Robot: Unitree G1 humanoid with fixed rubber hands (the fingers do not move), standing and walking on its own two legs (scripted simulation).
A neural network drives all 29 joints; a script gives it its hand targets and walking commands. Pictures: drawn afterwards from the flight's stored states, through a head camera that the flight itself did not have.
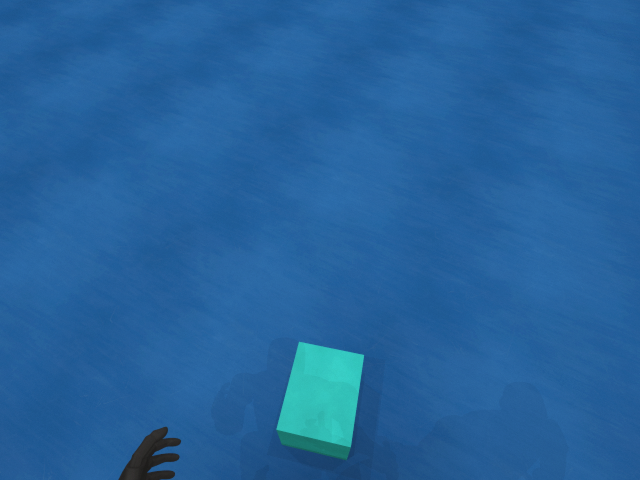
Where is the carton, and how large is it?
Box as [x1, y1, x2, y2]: [276, 342, 363, 459]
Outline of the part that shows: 299,342 276,429 281,443 305,450 346,459 351,442 363,355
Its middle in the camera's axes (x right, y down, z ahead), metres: +0.01 +0.46 +1.10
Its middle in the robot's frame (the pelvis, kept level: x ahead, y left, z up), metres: +0.41 -0.02 -0.68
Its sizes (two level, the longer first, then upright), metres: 0.238 0.189 0.185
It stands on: the floor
